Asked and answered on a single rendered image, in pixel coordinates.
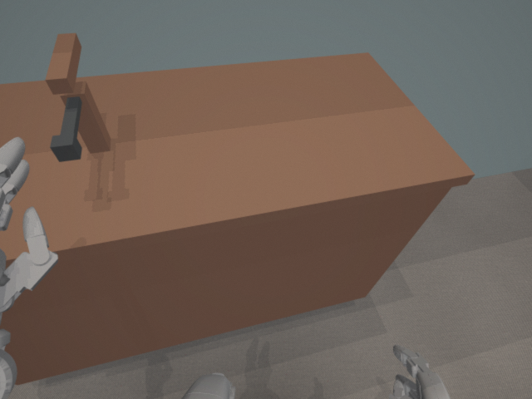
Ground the left robot thigh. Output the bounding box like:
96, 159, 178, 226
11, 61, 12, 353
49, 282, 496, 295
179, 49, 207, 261
181, 374, 236, 399

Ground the robot left hand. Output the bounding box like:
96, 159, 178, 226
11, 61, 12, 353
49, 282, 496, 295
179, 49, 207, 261
0, 137, 58, 325

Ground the tap lever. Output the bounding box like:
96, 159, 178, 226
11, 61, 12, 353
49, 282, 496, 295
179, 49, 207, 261
50, 96, 82, 162

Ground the robot right hand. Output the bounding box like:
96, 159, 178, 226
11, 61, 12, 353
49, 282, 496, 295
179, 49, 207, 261
389, 345, 451, 399

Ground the left robot forearm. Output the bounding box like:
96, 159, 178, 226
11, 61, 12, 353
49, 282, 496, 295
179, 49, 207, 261
0, 329, 17, 399

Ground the counter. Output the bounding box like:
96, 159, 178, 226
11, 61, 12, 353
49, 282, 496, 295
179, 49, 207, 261
0, 33, 475, 385

